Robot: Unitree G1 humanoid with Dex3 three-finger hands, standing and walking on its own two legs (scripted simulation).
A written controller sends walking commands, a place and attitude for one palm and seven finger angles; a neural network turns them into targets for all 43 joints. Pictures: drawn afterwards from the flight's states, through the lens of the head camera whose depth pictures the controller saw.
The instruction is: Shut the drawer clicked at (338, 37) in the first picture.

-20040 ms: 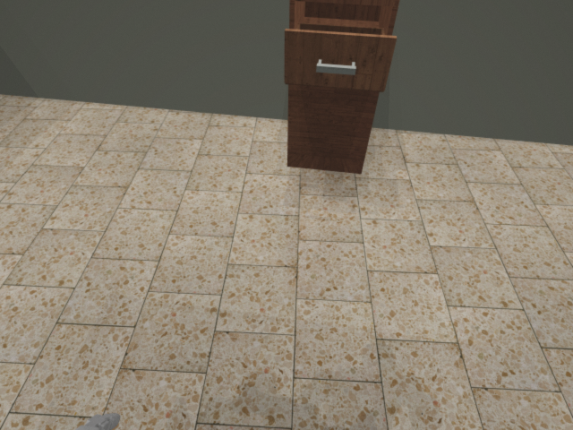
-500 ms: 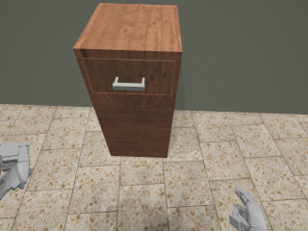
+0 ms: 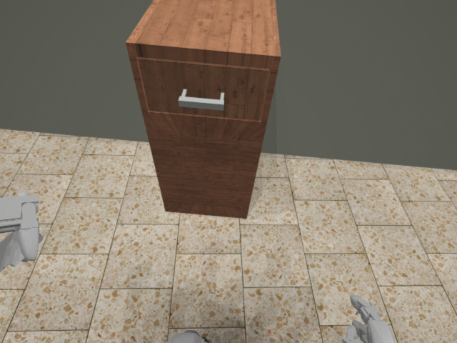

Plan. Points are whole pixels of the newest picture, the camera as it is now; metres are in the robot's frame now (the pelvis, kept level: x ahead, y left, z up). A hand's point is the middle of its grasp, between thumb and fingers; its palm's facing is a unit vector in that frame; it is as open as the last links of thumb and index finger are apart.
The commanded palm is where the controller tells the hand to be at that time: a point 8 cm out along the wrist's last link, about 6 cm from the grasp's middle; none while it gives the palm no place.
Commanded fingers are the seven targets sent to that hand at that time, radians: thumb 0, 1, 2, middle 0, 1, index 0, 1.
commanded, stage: step back with the hand held close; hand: left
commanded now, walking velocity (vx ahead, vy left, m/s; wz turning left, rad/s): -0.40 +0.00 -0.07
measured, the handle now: (202, 98) +0.75 +0.09 -0.02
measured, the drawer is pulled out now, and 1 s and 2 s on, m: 0.00 0.00 0.00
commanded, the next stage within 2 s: stop stepping back and stand still in 0.70 s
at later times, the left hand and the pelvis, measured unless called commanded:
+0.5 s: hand out of the picture +0.12 +0.25 +0.18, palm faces +0.32 -0.82 -0.48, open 3.3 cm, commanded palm +0.05 +0.29 +0.19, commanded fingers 0.00 0.90 0.90 -1.40 -1.60 -1.40 -1.60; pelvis -0.09 +0.01 +0.01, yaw +0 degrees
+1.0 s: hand out of the picture -0.03 +0.23 +0.20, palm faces +0.12 -0.86 -0.50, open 3.3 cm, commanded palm -0.08 +0.30 +0.19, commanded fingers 0.00 0.90 0.90 -1.40 -1.60 -1.40 -1.60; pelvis -0.24 +0.04 +0.02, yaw -7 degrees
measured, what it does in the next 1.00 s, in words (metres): walks backwards: right foot, then left foot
